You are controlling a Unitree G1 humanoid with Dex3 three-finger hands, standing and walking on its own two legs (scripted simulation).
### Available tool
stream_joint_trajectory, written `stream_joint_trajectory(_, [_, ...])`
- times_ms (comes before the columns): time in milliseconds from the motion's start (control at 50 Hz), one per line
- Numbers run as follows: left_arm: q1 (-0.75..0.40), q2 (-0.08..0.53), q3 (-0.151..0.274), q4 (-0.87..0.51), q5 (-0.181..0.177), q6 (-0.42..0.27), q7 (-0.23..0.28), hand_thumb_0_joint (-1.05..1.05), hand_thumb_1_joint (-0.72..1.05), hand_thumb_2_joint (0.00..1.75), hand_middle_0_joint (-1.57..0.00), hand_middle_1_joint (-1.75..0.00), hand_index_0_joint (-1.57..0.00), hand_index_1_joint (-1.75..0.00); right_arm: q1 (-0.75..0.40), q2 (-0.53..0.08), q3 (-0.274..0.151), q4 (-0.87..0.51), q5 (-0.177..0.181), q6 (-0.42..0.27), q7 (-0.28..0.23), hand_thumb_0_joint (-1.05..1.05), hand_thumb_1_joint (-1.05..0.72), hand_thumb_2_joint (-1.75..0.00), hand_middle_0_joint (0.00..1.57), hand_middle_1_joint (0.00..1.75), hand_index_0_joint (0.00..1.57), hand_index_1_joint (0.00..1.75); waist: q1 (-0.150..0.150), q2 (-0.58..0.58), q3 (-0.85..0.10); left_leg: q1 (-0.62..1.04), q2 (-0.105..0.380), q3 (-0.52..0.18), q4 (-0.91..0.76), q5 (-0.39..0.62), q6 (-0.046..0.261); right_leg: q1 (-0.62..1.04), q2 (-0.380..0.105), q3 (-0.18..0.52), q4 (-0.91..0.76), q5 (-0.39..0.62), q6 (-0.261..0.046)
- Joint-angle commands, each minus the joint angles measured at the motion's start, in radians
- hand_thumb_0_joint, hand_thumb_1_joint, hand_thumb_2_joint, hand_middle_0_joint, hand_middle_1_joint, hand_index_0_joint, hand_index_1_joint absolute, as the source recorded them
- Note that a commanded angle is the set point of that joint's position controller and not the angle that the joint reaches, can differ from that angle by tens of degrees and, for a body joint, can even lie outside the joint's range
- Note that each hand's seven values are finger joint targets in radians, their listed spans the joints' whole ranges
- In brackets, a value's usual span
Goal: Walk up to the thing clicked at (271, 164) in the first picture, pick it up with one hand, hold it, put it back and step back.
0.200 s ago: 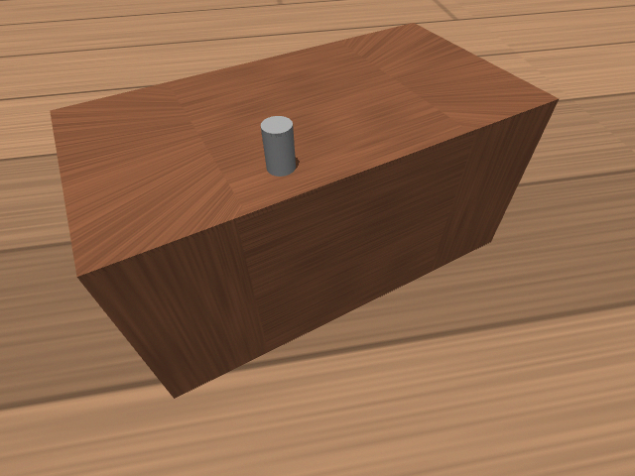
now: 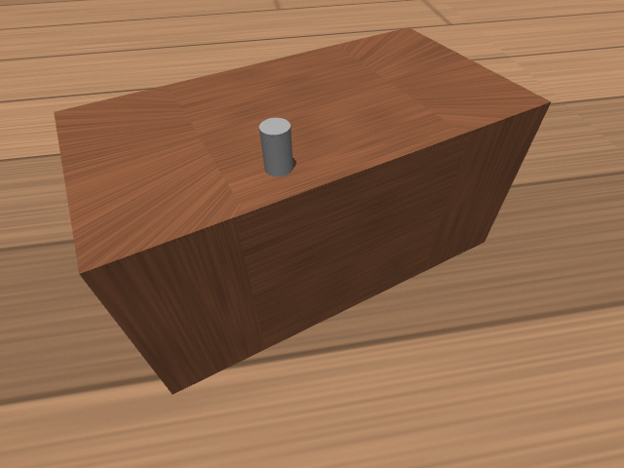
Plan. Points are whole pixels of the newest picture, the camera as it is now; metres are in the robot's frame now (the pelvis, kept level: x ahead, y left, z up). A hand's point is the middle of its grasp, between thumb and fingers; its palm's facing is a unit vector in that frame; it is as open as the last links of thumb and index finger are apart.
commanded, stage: stand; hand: right
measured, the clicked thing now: (277, 147) +0.84 +0.13 -0.07
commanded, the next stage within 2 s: walk up in 0.92 s
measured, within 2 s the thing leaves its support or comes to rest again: neither
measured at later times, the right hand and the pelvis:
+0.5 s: hand out of the picture +0.08 -0.25 -0.16, palm faces -0.04 +0.94 -0.33, open 7.4 cm; pelvis +0.00 +0.00 +0.00, yaw +0 degrees
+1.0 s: hand out of the picture +0.09 -0.25 -0.16, palm faces -0.09 +0.94 -0.33, open 7.4 cm; pelvis +0.01 +0.00 -0.01, yaw +4 degrees
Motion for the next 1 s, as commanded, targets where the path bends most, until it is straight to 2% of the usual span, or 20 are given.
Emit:
stream_joint_trajectory(0, [-0.031,0.207,0.045,-0.056,-0.001,-0.024,0.012,0.0,0.9,0.9,-0.2,-0.3,-0.2,-0.3,-0.037,-0.209,-0.046,-0.058,-0.003,-0.019,-0.013,0.0,-0.9,-0.9,0.2,0.3,0.2,0.3,0.0,-0.002,-0.063,0.018,0.13,-0.105,-0.062,0.102,0.027,-0.005,-0.107,0.079,-0.054,0.086,-0.042])
stream_joint_trajectory(80, [-0.037,0.211,0.046,-0.057,-0.003,-0.026,0.012,0.0,0.9,0.9,-0.2,-0.3,-0.2,-0.3,-0.036,-0.208,-0.047,-0.057,-0.002,-0.02,-0.012,0.0,-0.9,-0.9,0.2,0.3,0.2,0.3,-0.003,-0.011,-0.068,0.023,0.131,-0.107,-0.062,0.122,0.025,0.005,-0.108,0.077,-0.051,0.093,-0.042])
stream_joint_trajectory(160, [-0.032,0.213,0.047,-0.056,-0.003,-0.023,0.011,0.0,0.9,0.9,-0.2,-0.3,-0.2,-0.3,-0.035,-0.209,-0.048,-0.055,-0.003,-0.019,-0.012,0.0,-0.9,-0.9,0.2,0.3,0.2,0.3,-0.003,-0.001,-0.056,0.011,0.127,-0.107,-0.07,0.088,0.022,0.005,-0.106,0.075,-0.055,0.074,-0.044])
stream_joint_trajectory(300, [-0.026,0.211,0.046,-0.061,-0.004,-0.023,0.012,0.0,0.9,0.9,-0.2,-0.3,-0.2,-0.3,-0.034,-0.211,-0.045,-0.055,-0.002,-0.021,-0.013,0.0,-0.9,-0.9,0.2,0.3,0.2,0.3,-0.001,0.001,-0.071,0.026,0.13,-0.107,-0.064,0.142,0.023,0.007,-0.108,0.076,-0.051,0.11,-0.042])
stream_joint_trajectory(560, [-0.021,0.218,0.047,-0.057,-0.003,-0.024,0.013,0.0,0.9,0.9,-0.2,-0.3,-0.2,-0.3,-0.021,-0.204,-0.04,-0.051,-0.003,-0.015,-0.012,0.0,-0.9,-0.9,0.2,0.3,0.2,0.3,-0.005,-0.016,-0.061,0.013,0.126,-0.105,-0.065,0.11,0.025,0.015,-0.114,0.079,-0.063,0.106,-0.04])
stream_joint_trajectory(880, [-0.023,0.215,0.05,-0.06,-0.002,-0.022,0.013,0.0,0.9,0.9,-0.2,-0.3,-0.2,-0.3,-0.022,-0.212,-0.042,-0.053,-0.003,-0.018,-0.014,0.0,-0.9,-0.9,0.2,0.3,0.2,0.3,-0.003,-0.007,-0.073,0.034,0.129,-0.106,-0.061,0.162,0.023,0.026,-0.115,0.071,-0.059,0.135,-0.04])
stream_joint_trajectory(900, [0.038,0.332,0.127,-0.116,0.004,-0.04,0.001,0.0,0.9,0.9,-0.2,-0.3,-0.2,-0.3,0.016,-0.296,-0.106,-0.128,-0.012,0.0,0.016,0.0,-0.9,-0.9,0.2,0.3,0.2,0.3,0.035,0.008,-0.103,-0.159,0.069,-0.169,0.045,-0.196,0.087,0.179,-0.063,0.009,0.043,-0.262,-0.066])
stream_joint_trajectory(920, [0.115,0.341,0.141,-0.103,0.019,-0.043,0.001,0.0,0.9,0.9,-0.2,-0.3,-0.2,-0.3,-0.027,-0.276,-0.105,-0.156,-0.018,0.009,0.031,0.0,-0.9,-0.9,0.2,0.3,0.2,0.3,0.079,-0.02,-0.046,-0.376,0.043,-0.143,0.083,-0.367,0.073,0.272,-0.115,0.081,0.014,-0.423,-0.103])
stream_joint_trajectory(940, [0.136,0.373,0.163,-0.106,0.025,-0.046,0.002,0.0,0.9,0.9,-0.2,-0.3,-0.2,-0.3,-0.08,-0.248,-0.1,-0.192,-0.024,0.019,0.042,0.0,-0.9,-0.9,0.2,0.3,0.2,0.3,0.105,-0.156,0.019,-0.511,0.013,-0.054,0.285,-0.285,0.053,0.268,-0.257,0.227,-0.112,-0.52,-0.157])
stream_joint_trajectory(960, [0.14,0.4,0.178,-0.138,0.032,-0.05,0.008,0.0,0.9,0.9,-0.2,-0.3,-0.2,-0.3,-0.117,-0.237,-0.102,-0.233,-0.038,0.023,0.049,0.0,-0.9,-0.9,0.2,0.3,0.2,0.3,0.122,-0.195,0.028,-0.559,0.033,-0.034,0.512,-0.275,0.033,0.193,-0.437,0.369,-0.221,-0.539,-0.26])
stream_joint_trajectory(980, [0.095,0.376,0.176,-0.176,0.031,-0.057,0.008,0.0,0.9,0.9,-0.2,-0.3,-0.2,-0.3,-0.09,-0.249,-0.115,-0.244,-0.046,0.025,0.055,0.0,-0.9,-0.9,0.2,0.3,0.2,0.3,0.094,-0.131,0.067,-0.567,0.095,-0.061,0.572,-0.266,0.013,0.119,-0.48,0.368,-0.231,-0.51,-0.288])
